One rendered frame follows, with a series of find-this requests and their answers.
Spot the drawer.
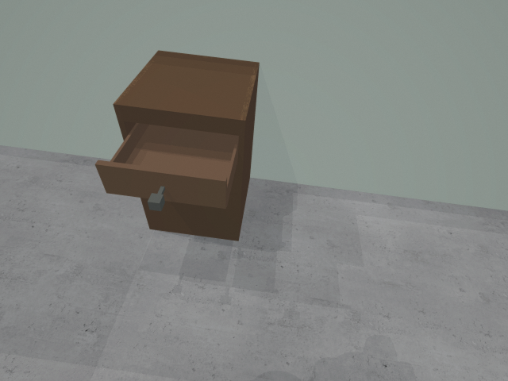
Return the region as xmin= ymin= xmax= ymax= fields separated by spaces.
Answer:
xmin=95 ymin=123 xmax=239 ymax=209

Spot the cabinet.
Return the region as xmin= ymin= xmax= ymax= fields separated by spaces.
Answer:
xmin=113 ymin=50 xmax=260 ymax=241

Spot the handle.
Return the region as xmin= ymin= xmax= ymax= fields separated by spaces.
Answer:
xmin=148 ymin=186 xmax=165 ymax=211

